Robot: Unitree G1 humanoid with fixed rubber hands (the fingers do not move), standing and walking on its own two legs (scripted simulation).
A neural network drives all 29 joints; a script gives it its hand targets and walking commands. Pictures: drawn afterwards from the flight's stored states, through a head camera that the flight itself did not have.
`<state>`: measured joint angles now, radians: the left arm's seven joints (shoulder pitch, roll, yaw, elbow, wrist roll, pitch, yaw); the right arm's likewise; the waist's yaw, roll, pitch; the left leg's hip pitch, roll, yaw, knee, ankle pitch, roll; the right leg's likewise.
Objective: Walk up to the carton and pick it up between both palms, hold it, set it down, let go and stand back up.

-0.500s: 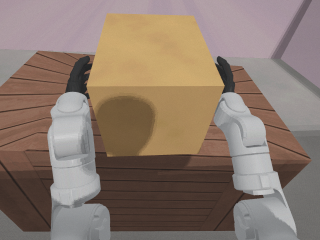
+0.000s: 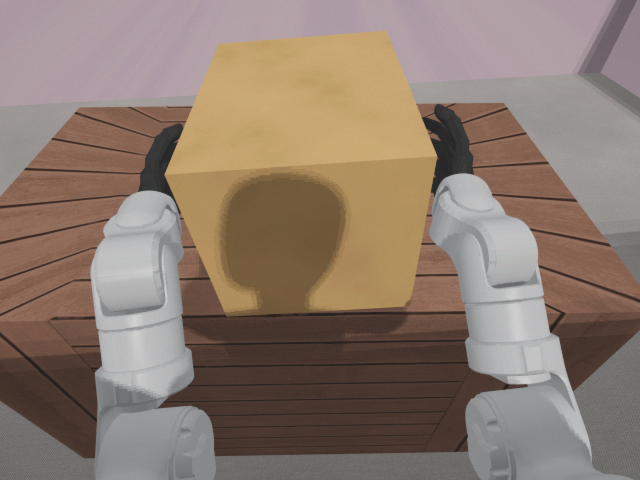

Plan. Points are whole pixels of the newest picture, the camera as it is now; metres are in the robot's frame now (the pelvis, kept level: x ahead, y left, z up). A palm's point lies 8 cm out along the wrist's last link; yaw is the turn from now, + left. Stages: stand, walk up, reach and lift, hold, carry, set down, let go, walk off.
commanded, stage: hold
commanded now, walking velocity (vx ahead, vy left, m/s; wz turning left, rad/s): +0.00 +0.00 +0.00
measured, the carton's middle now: (309, 168) +0.43 +0.00 +0.20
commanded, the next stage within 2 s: none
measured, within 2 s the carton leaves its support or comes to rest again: neither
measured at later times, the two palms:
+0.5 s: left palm (93, 192) +0.32 +0.20 +0.26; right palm (420, 172) +0.34 -0.11 +0.25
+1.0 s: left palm (122, 201) +0.32 +0.18 +0.24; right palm (435, 184) +0.35 -0.13 +0.23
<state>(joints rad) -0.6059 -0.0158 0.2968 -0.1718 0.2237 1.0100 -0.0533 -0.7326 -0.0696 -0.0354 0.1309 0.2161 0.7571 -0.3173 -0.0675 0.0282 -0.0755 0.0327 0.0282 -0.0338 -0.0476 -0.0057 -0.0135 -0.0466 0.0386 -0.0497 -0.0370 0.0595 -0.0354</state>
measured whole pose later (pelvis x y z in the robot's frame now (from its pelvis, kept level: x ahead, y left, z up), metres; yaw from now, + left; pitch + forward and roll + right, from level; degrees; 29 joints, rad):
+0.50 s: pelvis -0.01 +0.04 +0.00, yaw -1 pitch -5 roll +0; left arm -0.69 -0.07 0.30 -0.32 0.40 1.16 -0.10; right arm -0.74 -0.10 -0.03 0.12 0.26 0.73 -0.28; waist -0.09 -0.04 0.00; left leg 0.11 -0.03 -0.01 0.02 -0.03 0.03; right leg 0.04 -0.02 -0.02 -0.01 0.06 0.01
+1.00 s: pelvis -0.01 +0.01 +0.00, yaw +3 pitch -6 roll -1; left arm -0.64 -0.07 0.30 -0.26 0.37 1.03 -0.10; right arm -0.70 -0.08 -0.02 0.19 0.28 0.60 -0.31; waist -0.12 -0.02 0.02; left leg 0.02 0.01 -0.09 0.25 -0.16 -0.01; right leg 0.03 0.02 -0.10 0.11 -0.03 -0.02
